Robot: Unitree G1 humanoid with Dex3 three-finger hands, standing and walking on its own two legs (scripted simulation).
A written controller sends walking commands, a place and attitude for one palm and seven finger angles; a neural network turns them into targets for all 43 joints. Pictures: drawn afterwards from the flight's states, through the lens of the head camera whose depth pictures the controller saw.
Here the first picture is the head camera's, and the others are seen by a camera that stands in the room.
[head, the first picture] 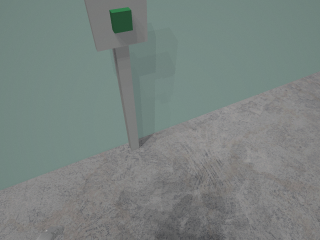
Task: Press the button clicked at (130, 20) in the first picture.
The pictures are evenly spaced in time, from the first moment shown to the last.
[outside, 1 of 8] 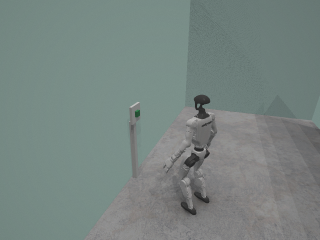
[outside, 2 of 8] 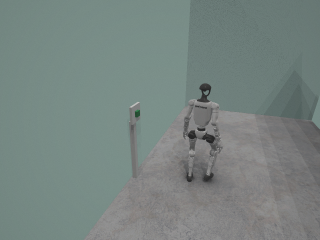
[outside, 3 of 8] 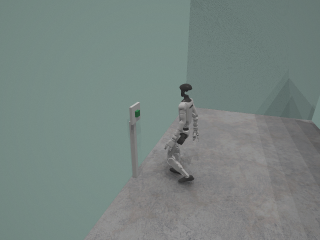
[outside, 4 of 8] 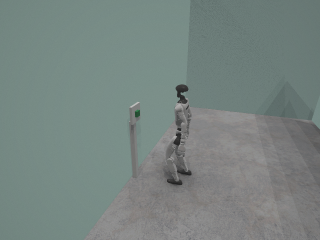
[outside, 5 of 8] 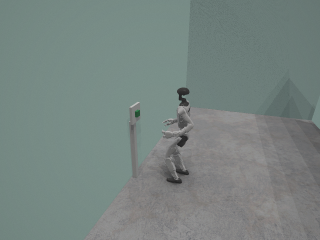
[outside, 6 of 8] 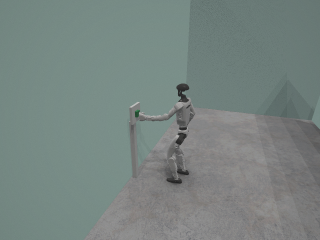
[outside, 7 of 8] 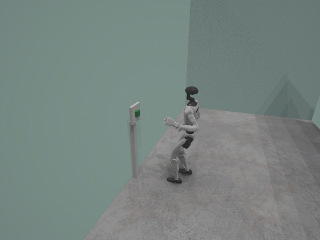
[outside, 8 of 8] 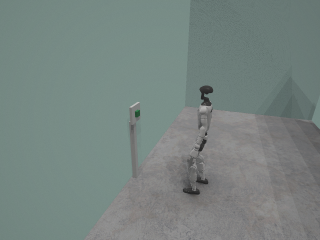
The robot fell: no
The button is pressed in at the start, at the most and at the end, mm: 0 13 0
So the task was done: yes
